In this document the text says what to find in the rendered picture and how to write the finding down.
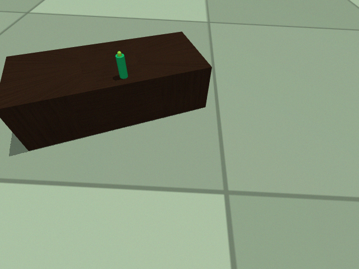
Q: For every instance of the bottle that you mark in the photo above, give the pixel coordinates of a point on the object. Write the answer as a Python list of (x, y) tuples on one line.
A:
[(121, 63)]

